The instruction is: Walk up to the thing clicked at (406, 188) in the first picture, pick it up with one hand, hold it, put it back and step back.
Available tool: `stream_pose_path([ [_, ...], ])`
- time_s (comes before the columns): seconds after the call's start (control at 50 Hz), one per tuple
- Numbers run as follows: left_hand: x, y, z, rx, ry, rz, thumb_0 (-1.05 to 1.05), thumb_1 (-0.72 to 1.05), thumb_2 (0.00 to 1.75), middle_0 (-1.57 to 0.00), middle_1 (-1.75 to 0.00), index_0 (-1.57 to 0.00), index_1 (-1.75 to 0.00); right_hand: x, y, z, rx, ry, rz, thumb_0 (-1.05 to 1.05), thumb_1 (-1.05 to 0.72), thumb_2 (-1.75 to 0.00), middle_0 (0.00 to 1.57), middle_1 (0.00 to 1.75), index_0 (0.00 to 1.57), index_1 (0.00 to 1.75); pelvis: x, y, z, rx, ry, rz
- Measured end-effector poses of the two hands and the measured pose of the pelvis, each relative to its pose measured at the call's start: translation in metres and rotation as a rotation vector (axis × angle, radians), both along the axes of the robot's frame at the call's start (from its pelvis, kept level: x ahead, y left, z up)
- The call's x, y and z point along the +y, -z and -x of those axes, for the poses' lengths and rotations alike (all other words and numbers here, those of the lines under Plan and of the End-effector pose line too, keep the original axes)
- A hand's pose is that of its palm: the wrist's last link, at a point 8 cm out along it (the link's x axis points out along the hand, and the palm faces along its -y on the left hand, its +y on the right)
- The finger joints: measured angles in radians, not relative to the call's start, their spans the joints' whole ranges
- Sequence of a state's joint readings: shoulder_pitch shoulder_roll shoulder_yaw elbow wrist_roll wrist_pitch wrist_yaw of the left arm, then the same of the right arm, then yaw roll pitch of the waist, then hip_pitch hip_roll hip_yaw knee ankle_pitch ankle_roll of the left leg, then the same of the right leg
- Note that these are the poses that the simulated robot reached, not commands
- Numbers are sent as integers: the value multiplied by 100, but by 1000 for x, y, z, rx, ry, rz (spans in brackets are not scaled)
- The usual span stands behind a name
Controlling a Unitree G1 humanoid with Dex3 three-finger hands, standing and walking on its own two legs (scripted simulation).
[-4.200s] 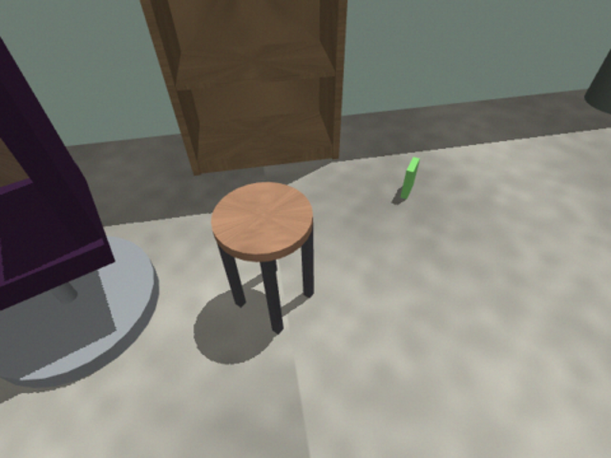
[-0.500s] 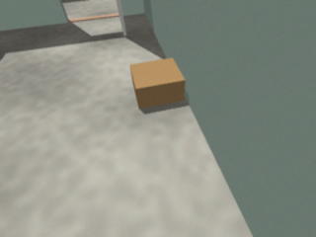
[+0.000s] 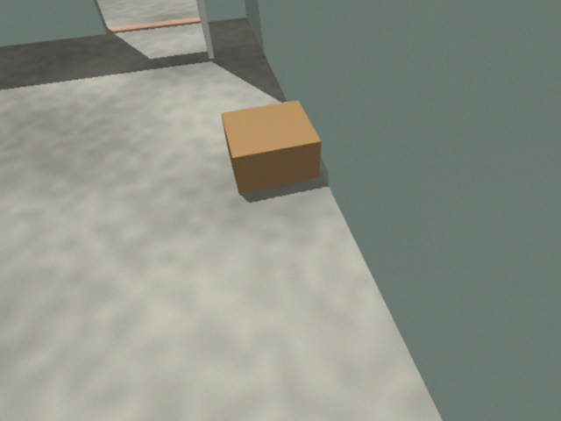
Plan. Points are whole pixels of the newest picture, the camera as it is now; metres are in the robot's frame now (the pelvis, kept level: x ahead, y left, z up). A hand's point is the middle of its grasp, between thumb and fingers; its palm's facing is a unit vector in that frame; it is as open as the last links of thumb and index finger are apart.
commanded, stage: walk up
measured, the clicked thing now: out of the picture +0.43 +1.46 -0.69
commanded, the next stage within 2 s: stand in 0.08 s
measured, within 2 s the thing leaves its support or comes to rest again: neither
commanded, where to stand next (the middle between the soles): +0.05 +0.00 m, yaw +3 degrees
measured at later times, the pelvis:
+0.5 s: pelvis +0.00 +0.00 +0.00, yaw +2 degrees
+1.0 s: pelvis +0.00 +0.01 +0.01, yaw +3 degrees
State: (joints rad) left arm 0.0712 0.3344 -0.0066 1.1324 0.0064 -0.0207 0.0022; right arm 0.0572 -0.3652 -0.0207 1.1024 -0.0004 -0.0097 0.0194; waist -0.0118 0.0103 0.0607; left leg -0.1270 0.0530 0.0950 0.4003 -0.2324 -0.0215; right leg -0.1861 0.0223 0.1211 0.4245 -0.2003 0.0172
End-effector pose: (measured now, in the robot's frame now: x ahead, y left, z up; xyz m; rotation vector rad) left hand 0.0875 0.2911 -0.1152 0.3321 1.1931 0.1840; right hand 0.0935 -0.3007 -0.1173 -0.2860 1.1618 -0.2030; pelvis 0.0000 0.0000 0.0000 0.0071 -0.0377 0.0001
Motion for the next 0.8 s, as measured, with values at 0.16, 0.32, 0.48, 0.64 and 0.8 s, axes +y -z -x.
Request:
stream_pose_path([
  [0.16, 0, -2, -4, 7, 3, 2, 0, 91, 90, -20, -30, -21, -30, 4, 1, 7, 34, 6, -6, 0, -91, -90, 20, 29, 20, 30, 0, -3, -2, 2, -10, 1],
  [0.32, 2, -3, -1, 11, -8, 5, 0, 91, 90, -20, -30, -21, -30, 6, 2, 17, 72, 3, -4, 0, -90, -90, 20, 29, 20, 30, 0, -4, -1, 4, -22, 2],
  [0.48, 4, -1, 9, 24, -21, 8, 0, 91, 90, -20, -30, -20, -30, 6, 0, 19, 79, -4, 1, 0, -91, -90, 20, 29, 20, 30, 1, -5, -1, 4, -31, 4],
  [0.64, 7, -1, 19, 31, -35, 10, 0, 91, 90, -20, -30, -20, -30, 9, -1, 15, 69, -18, 4, 0, -91, -90, 20, 29, 20, 30, 3, -5, 0, 0, -36, 3],
  [0.8, 9, 0, 27, 37, -43, 10, 0, 91, 90, -20, -30, -20, -30, 11, -2, 12, 60, -30, 2, 0, -91, -90, 20, 29, 20, 30, 4, -5, 1, -1, -41, 4],
])
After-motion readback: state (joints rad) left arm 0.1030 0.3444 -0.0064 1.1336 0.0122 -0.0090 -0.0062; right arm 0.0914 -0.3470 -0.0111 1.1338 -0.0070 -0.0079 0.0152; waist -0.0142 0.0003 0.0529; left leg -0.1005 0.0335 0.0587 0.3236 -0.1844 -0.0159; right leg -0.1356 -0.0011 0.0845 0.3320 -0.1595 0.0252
